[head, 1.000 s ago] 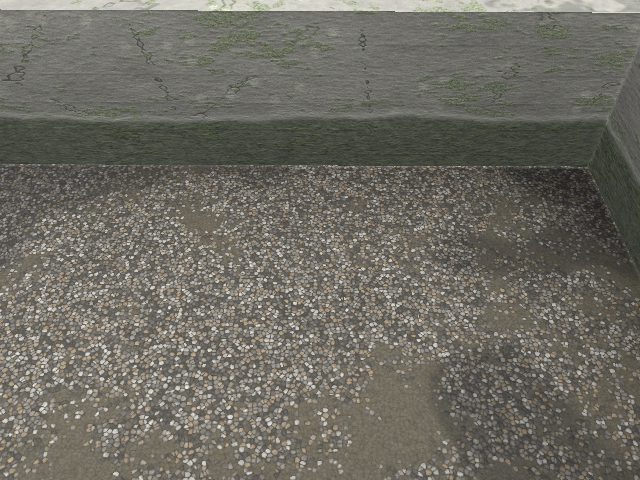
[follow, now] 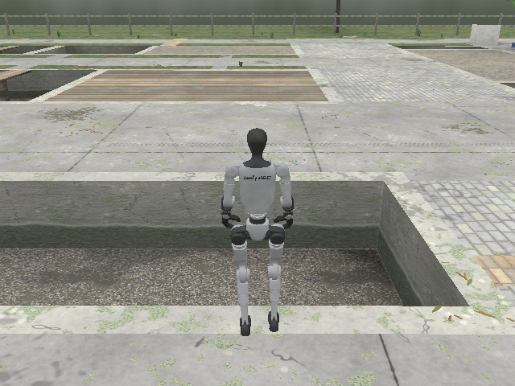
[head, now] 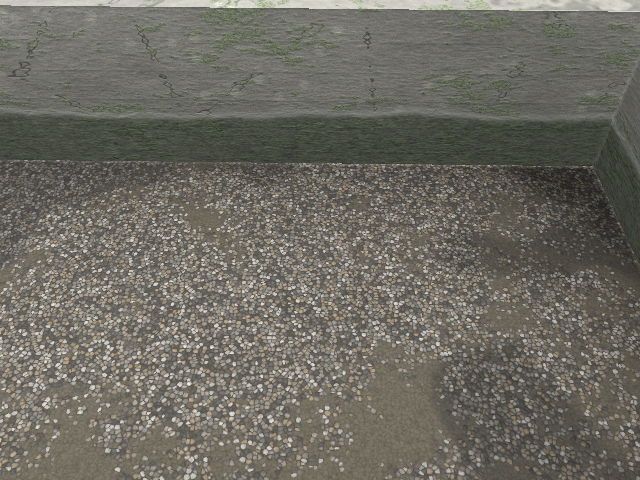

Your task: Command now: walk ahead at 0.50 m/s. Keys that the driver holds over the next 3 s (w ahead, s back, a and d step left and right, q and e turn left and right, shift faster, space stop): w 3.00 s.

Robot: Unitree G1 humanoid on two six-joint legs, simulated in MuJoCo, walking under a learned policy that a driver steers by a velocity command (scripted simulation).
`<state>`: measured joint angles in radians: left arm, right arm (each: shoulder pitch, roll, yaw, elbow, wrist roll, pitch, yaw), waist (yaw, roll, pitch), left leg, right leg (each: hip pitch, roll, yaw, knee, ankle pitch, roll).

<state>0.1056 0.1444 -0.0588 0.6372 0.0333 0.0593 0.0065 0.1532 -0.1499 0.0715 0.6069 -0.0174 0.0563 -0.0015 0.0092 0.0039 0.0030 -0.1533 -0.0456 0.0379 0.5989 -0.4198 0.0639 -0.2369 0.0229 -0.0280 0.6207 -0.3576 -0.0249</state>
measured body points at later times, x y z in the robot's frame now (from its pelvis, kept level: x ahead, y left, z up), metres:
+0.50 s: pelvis +0.00 +0.00 +0.00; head -0.01 +0.00 +0.45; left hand +0.19 +0.19 -0.09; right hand +0.18 -0.20 -0.09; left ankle -0.06 +0.08 -0.73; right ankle -0.01 -0.10 -0.73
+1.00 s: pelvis +0.00 -0.01 +0.00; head -0.01 +0.00 +0.45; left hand +0.18 +0.19 -0.09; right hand +0.18 -0.20 -0.09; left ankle -0.06 +0.08 -0.73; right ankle -0.01 -0.10 -0.73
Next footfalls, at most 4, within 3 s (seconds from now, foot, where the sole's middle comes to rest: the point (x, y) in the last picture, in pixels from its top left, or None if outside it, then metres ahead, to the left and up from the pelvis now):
none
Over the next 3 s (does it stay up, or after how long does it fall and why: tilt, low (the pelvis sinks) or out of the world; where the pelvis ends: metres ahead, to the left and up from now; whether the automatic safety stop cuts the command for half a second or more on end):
stays up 0.00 -0.01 0.00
